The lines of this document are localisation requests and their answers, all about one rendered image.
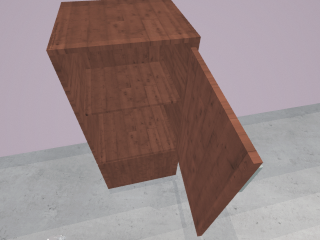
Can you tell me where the handle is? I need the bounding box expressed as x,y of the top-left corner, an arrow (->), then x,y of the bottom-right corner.
238,164 -> 263,193

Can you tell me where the cupboard door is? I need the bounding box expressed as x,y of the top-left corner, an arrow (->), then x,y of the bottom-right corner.
175,47 -> 263,237

